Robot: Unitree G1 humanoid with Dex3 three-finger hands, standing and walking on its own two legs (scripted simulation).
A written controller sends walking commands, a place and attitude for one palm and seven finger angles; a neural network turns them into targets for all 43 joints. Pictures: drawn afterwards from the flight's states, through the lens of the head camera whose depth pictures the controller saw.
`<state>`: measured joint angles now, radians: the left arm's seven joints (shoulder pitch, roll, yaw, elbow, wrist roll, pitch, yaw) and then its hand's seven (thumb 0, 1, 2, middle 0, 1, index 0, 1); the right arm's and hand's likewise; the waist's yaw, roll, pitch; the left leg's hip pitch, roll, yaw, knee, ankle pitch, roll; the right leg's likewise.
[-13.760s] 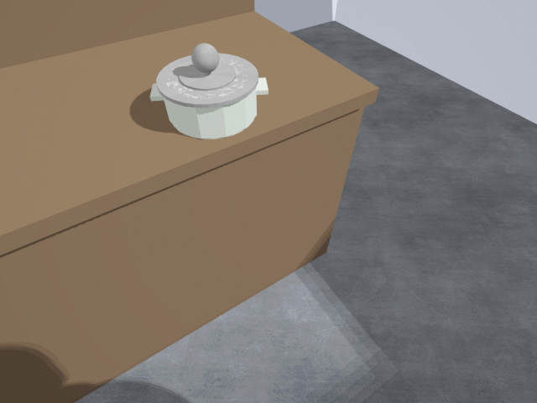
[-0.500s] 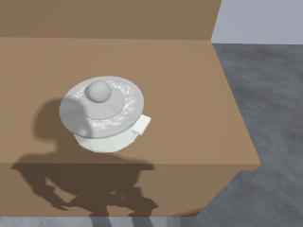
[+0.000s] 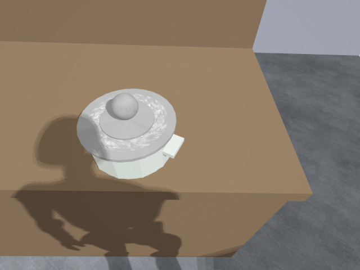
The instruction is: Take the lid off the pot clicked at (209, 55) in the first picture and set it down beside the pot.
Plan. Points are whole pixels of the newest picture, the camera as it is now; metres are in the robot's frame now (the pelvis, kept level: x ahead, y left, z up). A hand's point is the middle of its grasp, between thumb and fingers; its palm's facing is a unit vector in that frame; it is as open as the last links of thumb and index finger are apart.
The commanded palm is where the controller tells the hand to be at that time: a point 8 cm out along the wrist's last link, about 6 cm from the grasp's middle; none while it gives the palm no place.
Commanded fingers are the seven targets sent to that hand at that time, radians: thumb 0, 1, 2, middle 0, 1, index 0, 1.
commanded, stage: shuffle to correct the standing spot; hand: left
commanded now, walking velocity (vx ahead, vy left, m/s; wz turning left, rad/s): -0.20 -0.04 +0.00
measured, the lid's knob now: (124, 106) +0.39 +0.14 +0.17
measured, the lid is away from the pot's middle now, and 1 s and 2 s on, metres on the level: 0.00 0.00 0.00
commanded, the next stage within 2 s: come to a stop and stand still in 0.28 s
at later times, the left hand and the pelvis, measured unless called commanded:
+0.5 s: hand out of the picture -0.01 +0.18 -0.19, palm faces +0.02 -0.97 -0.24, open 7.4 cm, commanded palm none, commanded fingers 0.00 0.90 0.90 -0.20 -0.30 -0.20 -0.30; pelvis -0.06 -0.01 -0.02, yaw +1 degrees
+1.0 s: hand out of the picture -0.09 +0.15 -0.18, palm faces +0.01 -0.99 -0.14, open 7.4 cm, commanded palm none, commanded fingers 0.00 0.90 0.90 -0.20 -0.30 -0.20 -0.30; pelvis -0.05 +0.00 -0.01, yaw +1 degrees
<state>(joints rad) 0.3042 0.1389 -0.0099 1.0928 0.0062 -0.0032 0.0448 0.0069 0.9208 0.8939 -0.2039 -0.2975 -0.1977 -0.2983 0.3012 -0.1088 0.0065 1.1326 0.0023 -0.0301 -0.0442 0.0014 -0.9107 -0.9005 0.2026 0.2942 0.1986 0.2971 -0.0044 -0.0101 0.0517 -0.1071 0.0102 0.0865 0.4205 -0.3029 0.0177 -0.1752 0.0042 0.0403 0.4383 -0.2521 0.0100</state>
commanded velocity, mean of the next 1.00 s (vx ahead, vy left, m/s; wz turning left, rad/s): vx -0.03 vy -0.02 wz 0.04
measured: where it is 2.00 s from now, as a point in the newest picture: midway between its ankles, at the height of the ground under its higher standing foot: outside the picture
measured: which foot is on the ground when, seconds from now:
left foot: down 0.00-1.00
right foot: down 0.00-0.62, up 0.64-0.78, down 0.80-1.00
